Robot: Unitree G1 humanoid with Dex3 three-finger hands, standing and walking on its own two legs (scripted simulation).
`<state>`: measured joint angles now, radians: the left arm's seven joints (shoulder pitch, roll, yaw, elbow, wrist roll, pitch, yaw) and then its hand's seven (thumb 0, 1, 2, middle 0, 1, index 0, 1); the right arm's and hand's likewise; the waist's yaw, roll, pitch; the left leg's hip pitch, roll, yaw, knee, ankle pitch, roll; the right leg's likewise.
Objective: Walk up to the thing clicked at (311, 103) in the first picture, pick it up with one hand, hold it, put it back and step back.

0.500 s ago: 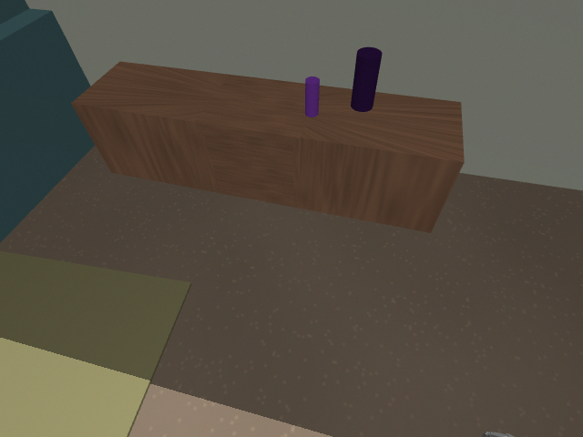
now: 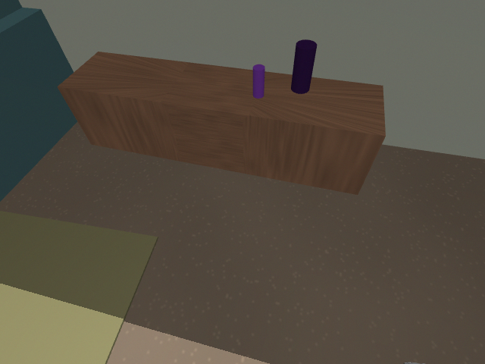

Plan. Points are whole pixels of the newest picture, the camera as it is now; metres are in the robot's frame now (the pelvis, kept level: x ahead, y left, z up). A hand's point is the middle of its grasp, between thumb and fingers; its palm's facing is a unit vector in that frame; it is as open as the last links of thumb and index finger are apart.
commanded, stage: stand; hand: left
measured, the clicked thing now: (258, 81) +1.29 -0.05 -0.29
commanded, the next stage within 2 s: walk up in 0.62 s
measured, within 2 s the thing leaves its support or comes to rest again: neither
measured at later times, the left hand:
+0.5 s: hand out of the picture +0.07 +0.25 -0.15, palm faces -0.03 -0.94 -0.35, open 7.4 cm
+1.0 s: hand (138, 354) +0.15 +0.22 -0.15, palm faces -0.10 -0.90 -0.43, open 7.4 cm
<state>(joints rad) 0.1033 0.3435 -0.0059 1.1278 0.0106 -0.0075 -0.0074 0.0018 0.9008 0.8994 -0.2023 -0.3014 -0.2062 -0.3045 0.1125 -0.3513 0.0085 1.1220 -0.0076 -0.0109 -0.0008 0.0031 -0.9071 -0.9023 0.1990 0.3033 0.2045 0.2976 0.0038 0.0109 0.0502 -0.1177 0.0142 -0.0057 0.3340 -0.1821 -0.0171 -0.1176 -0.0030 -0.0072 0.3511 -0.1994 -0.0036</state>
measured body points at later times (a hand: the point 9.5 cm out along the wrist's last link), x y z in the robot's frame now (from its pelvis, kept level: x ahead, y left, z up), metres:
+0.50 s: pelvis +0.00 +0.00 +0.00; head +0.01 +0.00 +0.45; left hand +0.08 +0.30 -0.13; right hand +0.08 -0.30 -0.13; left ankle +0.00 +0.13 -0.75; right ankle +0.00 -0.12 -0.75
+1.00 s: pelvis +0.08 -0.07 -0.02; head +0.07 -0.09 +0.42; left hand +0.16 +0.27 -0.12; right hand +0.09 -0.41 -0.15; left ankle +0.03 +0.08 -0.70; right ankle +0.10 -0.19 -0.75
